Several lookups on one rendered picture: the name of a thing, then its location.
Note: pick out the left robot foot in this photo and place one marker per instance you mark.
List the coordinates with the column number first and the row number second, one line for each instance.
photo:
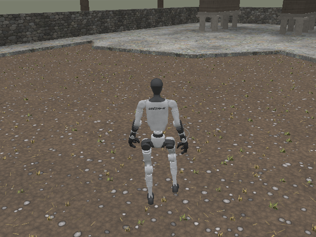
column 150, row 200

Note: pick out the right robot hand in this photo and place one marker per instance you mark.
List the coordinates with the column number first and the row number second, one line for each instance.
column 185, row 147

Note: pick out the right robot shin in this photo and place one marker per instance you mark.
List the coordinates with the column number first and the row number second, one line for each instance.
column 173, row 169

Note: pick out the robot right forearm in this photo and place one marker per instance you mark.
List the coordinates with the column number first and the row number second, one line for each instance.
column 181, row 133

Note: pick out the robot left upper arm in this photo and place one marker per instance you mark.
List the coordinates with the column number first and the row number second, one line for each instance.
column 139, row 112

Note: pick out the left robot hand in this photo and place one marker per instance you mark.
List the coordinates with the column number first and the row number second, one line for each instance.
column 135, row 140

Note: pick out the robot right upper arm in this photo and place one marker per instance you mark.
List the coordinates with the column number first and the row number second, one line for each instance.
column 175, row 112

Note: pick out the robot left forearm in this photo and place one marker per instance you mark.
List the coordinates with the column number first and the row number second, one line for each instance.
column 133, row 131

